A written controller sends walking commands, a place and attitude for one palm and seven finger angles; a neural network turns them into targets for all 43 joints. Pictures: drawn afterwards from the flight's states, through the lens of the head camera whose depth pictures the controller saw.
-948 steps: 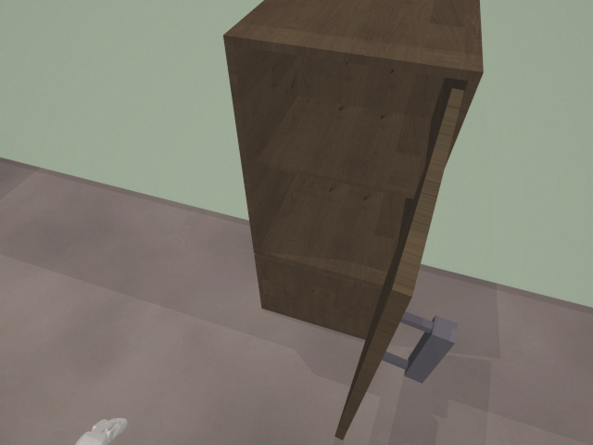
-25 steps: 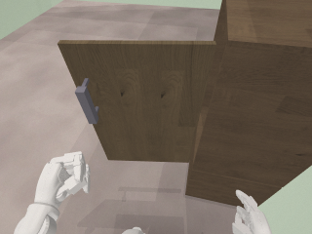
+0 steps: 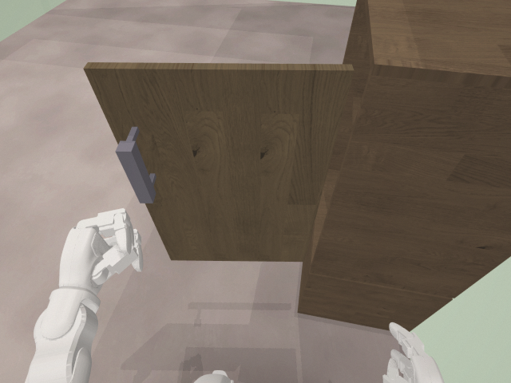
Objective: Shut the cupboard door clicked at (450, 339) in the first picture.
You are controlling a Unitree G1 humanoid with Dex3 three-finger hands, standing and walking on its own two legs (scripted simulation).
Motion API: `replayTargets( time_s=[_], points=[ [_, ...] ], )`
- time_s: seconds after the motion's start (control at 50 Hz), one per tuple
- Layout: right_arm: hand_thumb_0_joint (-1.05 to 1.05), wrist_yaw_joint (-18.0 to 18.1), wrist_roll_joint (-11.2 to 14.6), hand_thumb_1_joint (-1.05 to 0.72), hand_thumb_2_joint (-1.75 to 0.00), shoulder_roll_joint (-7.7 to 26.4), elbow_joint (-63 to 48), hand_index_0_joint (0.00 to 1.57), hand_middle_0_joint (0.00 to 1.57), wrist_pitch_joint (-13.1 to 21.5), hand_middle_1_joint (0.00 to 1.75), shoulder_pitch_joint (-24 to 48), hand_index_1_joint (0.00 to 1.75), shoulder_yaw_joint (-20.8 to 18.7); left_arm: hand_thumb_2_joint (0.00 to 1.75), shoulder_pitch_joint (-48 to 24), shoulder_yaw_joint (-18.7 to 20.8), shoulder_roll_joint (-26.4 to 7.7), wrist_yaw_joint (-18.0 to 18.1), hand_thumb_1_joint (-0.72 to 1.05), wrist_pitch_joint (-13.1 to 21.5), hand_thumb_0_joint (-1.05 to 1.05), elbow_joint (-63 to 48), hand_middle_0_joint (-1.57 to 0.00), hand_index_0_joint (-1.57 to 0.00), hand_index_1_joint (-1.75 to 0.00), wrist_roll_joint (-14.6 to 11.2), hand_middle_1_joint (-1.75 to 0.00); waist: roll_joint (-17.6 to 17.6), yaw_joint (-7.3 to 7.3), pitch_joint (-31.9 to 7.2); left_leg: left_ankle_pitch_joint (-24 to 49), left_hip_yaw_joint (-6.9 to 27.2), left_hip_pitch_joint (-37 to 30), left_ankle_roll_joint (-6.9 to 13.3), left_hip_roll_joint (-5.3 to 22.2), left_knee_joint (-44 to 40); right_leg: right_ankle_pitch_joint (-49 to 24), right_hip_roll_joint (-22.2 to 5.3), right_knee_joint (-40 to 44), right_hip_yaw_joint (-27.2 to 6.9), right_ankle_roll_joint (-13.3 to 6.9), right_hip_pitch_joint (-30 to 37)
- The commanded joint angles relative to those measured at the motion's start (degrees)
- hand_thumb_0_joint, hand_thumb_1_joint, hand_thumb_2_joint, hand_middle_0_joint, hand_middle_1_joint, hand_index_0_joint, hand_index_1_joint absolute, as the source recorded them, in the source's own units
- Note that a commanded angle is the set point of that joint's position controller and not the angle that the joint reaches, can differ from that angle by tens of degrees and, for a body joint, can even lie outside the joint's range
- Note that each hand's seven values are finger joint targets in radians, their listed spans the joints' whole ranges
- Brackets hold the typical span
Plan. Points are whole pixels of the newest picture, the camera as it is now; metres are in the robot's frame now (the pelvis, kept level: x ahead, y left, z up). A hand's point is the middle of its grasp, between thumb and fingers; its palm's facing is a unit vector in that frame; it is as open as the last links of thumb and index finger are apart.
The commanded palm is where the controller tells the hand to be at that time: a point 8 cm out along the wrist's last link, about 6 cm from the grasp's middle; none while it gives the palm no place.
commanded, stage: bring the fist close to the handle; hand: left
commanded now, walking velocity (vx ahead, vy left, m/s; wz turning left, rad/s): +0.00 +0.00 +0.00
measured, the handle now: (141, 165) +0.45 +0.24 +0.08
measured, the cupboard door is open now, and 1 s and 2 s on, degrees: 100 100 87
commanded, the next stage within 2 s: push the door shut along its arc in 0.90 s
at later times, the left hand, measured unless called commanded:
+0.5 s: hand (152, 212) +0.35 +0.19 +0.08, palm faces +0.01 -1.00 -0.03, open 3.1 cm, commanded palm +0.32 +0.24 +0.08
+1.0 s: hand (147, 209) +0.35 +0.19 +0.08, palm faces +0.06 -1.00 -0.04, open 3.1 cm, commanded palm +0.32 +0.24 +0.08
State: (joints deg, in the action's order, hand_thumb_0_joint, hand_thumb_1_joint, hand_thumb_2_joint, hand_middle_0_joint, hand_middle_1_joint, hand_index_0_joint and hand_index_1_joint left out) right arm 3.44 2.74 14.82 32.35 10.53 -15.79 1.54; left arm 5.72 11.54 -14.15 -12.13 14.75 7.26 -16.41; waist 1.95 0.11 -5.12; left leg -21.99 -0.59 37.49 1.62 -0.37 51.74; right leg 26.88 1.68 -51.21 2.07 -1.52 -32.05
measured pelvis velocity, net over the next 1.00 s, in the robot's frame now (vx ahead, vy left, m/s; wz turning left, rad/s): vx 0.00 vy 0.00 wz -0.01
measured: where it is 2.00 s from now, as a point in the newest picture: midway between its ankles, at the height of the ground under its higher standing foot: outside the picture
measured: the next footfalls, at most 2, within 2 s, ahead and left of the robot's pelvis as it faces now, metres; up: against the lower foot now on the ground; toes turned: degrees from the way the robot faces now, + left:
none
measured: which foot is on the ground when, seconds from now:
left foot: down 0.00-1.00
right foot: down 0.00-1.00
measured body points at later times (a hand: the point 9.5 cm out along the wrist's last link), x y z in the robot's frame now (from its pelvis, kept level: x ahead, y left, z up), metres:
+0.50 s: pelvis -0.01 +0.01 +0.00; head +0.03 +0.01 +0.45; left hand +0.34 +0.24 +0.08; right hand +0.13 -0.23 -0.09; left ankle +0.04 +0.10 -0.69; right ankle -0.01 -0.10 -0.69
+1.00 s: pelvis +0.00 +0.00 +0.00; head +0.04 -0.01 +0.45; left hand +0.34 +0.25 +0.09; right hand +0.13 -0.26 -0.10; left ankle +0.04 +0.10 -0.69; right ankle -0.01 -0.10 -0.69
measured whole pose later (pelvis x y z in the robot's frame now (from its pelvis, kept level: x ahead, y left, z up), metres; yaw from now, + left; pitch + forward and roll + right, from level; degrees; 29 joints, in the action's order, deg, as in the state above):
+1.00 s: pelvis +0.00 +0.00 +0.00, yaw +0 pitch +9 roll -1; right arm 2.1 3.0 15.6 35.3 5.8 -16.2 0.7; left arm -14.0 13.6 -16.3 -11.4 18.6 29.6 -13.5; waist 2.3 1.2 -5.0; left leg -21.3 -0.6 38.7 1.4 0.1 50.8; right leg 26.1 2.1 -50.3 2.0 -1.8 -33.4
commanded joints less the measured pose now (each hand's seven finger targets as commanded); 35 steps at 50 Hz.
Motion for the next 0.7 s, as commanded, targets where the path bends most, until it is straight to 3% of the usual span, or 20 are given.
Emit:
replayTargets(
  time_s=[0.0,0.02,0.1,0.14,0.22,0.28,0.32,0.34,0.4,0.42,0.48,0.5,0.52,0.54,0.56,0.6,0.62,0.64,0.68],
  points=[
    [0.0,-0.04,0.06,-0.9,-0.9,7.03,-7.42,0.2,0.2,2.89,0.3,3.41,0.3,-2.55,0.9,-12.5,1.38,-7.55,0.51,0.9,4.09,0.0,-9.37,-1.3,-1.3,-1.5,0.41,-1.5,1.92,0.33,-10.54,9.96,3.35,-10.7,-0.05,0.43,-7.61,-15.02,-0.23,7.38,-0.39,0.25,-0.28],
    [0.0,0.03,0.0,-0.9,-0.9,7.5,-7.18,0.2,0.2,2.62,0.3,3.05,0.3,-2.88,0.9,-11.89,2.24,-8.61,0.27,0.9,3.5,0.0,-7.56,-1.3,-1.3,-1.5,0.5,-1.5,-1.09,0.21,-10.88,9.56,3.46,-9.99,0.23,0.55,-7.44,-14.62,-0.08,7.81,-0.71,0.43,0.32],
    [0.0,0.29,0.43,-0.9,-0.9,7.51,-7.27,0.2,0.2,2.5,0.3,3.45,0.3,-2.83,0.9,-19.18,-0.47,-6.82,-0.21,0.9,2.34,0.0,-8.2,-1.3,-1.3,-1.5,0.59,-1.5,1.82,0.98,-11.83,8.27,4.35,-12.73,-0.14,0.79,-8.65,-12.93,-0.11,8.12,0.05,0.1,-1.14],
    [0.0,0.38,0.16,-0.9,-0.9,7.68,-7.02,0.2,0.2,2.36,0.3,3.44,0.3,-2.79,0.9,-20.87,0.99,-8.16,0.88,0.9,2.36,0.0,-8.03,-1.3,-1.3,-1.5,0.63,-1.5,-0.49,0.94,-13.26,8.19,4.61,-12.97,0.07,0.86,-8.71,-12.77,-0.01,8.27,0.08,0.17,-0.53],
    [0.0,0.56,-0.15,-0.9,-0.9,7.84,-5.46,0.2,0.2,2.05,0.3,3.68,0.3,-2.43,0.9,-29.73,2.66,-10.43,3.6,0.9,3.96,0.0,-4.62,-1.3,-1.3,-1.5,2.24,-1.5,0.2,1.38,-12.01,4.75,5.6,-12.37,-0.32,1.26,-9.37,-9.05,0.12,7.72,0.3,-0.09,-2.83],
    [0.0,0.05,-0.17,-0.9,-0.9,7.52,-5.4,0.2,0.2,2.11,0.3,3.39,0.3,-2.59,0.9,-30.5,0.33,-7.44,4.23,0.9,4.38,0.0,-2.26,-1.3,-1.3,-1.5,3.28,-1.5,2.96,0.98,-14.69,7.03,6.1,-15.72,-0.84,1.54,-9.69,-10.59,0.04,7.12,0.67,-0.37,-3.38],
    [0.0,-0.28,-0.23,-0.9,-0.9,8.13,-5.08,0.2,0.2,1.68,0.3,2.5,0.3,-2.63,0.9,-29.78,0.5,-8.37,4.2,0.9,3.47,0.0,1.54,-1.3,-1.3,-1.5,3.86,-1.5,1.77,1.04,-14.62,6.36,6.35,-15.0,-0.8,1.67,-9.92,-10.19,0.15,7.51,0.74,-0.31,-3.18],
    [0.0,-0.38,-0.05,-0.9,-0.9,7.88,-4.98,0.2,0.2,1.43,0.3,2.58,0.3,-2.55,0.9,-31.36,-1.19,-6.66,3.91,0.9,2.98,0.0,2.84,-1.3,-1.3,-1.5,4.01,-1.5,1.82,1.62,-13.91,6.14,6.24,-15.08,-0.75,1.74,-10.15,-10.31,0.03,7.82,0.79,-0.23,-3.68],
    [0.0,-0.28,0.08,-0.9,-0.9,8.35,-4.43,0.2,0.2,0.43,0.3,1.82,0.3,-2.45,0.9,-35.5,0.73,-9.0,3.78,0.9,1.55,0.0,8.24,-1.3,-1.3,-1.5,3.97,-1.5,-0.91,1.98,-11.37,4.38,5.59,-12.18,-0.44,1.42,-10.31,-9.84,-0.02,8.93,0.39,-0.08,-3.18],
    [0.0,-0.13,-0.15,-0.9,-0.9,8.73,-4.15,0.2,0.2,-0.03,0.3,1.39,0.3,-2.5,0.9,-35.53,3.09,-11.55,3.99,0.9,1.25,0.0,10.25,-1.3,-1.3,-1.5,3.94,-1.5,-3.2,1.59,-11.53,4.42,5.22,-10.67,-0.1,1.15,-9.93,-9.7,0.05,9.2,0.06,0.03,-1.98],
    [0.0,-0.12,-0.08,-0.9,-0.9,8.28,-4.35,0.2,0.2,-0.46,0.3,1.6,0.3,-2.36,0.9,-43.1,2.8,-11.15,4.04,0.9,2.66,0.0,9.82,-1.3,-1.3,-1.5,3.82,-1.5,0.04,1.9,-13.53,5.89,4.82,-12.33,-0.31,1.01,-9.59,-10.74,-0.18,8.69,-0.13,-0.14,-2.36],
    [0.0,-0.35,-0.15,-0.9,-0.9,8.17,-4.53,0.2,0.2,-0.38,0.3,1.39,0.3,-2.49,0.9,-41.89,2.98,-10.69,4.04,0.9,3.3,0.0,9.95,-1.3,-1.3,-1.5,3.65,-1.5,1.2,1.12,-14.91,6.81,4.97,-13.52,-0.56,1.04,-9.57,-11.18,-0.09,8.4,-0.02,-0.34,-2.1],
    [0.0,-0.46,-0.34,-0.9,-0.9,8.51,-4.62,0.2,0.2,-0.42,0.3,1.14,0.3,-2.71,0.9,-40.61,4.45,-12.57,4.19,0.9,4.07,0.0,9.54,-1.3,-1.3,-1.5,3.69,-1.5,1.2,0.64,-16.47,7.77,4.75,-13.72,-0.53,1.1,-9.06,-11.74,0.01,8.18,-0.18,-0.41,-1.12],
    [0.0,-0.63,-0.23,-0.9,-0.9,8.16,-4.94,0.2,0.2,-0.36,0.3,1.32,0.3,-2.65,0.9,-40.66,2.65,-10.49,4.02,0.9,4.92,0.0,8.28,-1.3,-1.3,-1.5,3.55,-1.5,1.76,0.98,-17.73,9.21,4.52,-14.89,-0.41,1.08,-8.84,-13.14,-0.04,8.04,-0.27,-0.38,-0.98],
    [0.0,-0.76,-0.3,-0.9,-0.9,8.19,-4.61,0.2,0.2,-0.28,0.3,0.95,0.3,-2.83,0.9,-41.38,2.76,-10.74,4.01,0.9,5.78,0.0,7.85,-1.3,-1.3,-1.5,3.57,-1.5,2.49,1.01,-19.02,10.76,4.53,-15.93,-0.52,1.2,-8.36,-14.33,-0.05,7.58,-0.21,-0.41,-1.19],
    [0.0,-1.15,-0.33,-0.9,-0.9,8.21,-4.37,0.2,0.2,-0.28,0.3,0.2,0.3,-3.1,0.9,-39.04,2.04,-9.75,3.62,0.9,6.48,0.0,8.95,-1.3,-1.3,-1.5,3.62,-1.5,2.04,1.13,-18.8,12.71,4.2,-16.01,-0.47,1.26,-7.9,-16.05,0.08,7.44,-0.24,-0.28,-1.16],
    [0.0,-1.21,-0.42,-0.9,-0.9,8.7,-3.94,0.2,0.2,-0.63,0.3,-0.48,0.3,-3.3,0.9,-37.15,3.46,-11.59,3.5,0.9,6.25,0.0,11.04,-1.3,-1.3,-1.5,3.78,-1.5,-1.41,1.1,-18.2,12.23,4.06,-14.15,-0.15,1.26,-7.62,-16.17,0.28,7.59,-0.34,-0.11,-0.25],
    [0.0,-1.24,-0.21,-0.9,-0.9,8.46,-4.15,0.2,0.2,-0.8,0.3,-0.17,0.3,-3.34,0.9,-37.57,1.93,-9.99,3.06,0.9,6.18,0.0,10.78,-1.3,-1.3,-1.5,3.79,-1.5,-1.1,1.6,-17.31,12.58,3.36,-13.38,0.07,1.15,-7.58,-17.37,0.04,7.7,-0.63,0.11,-0.23],
    [0.0,-1.29,-0.07,-0.9,-0.9,8.62,-3.99,0.2,0.2,-1.29,0.3,-0.44,0.3,-3.37,0.9,-37.12,3.67,-11.78,2.6,0.9,5.46,0.0,12.35,-1.3,-1.3,-1.5,3.46,-1.5,-1.47,1.22,-15.8,10.96,2.75,-11.19,0.21,0.75,-7.85,-17.09,-0.15,8.32,-1.13,0.28,0.72]
  ],
)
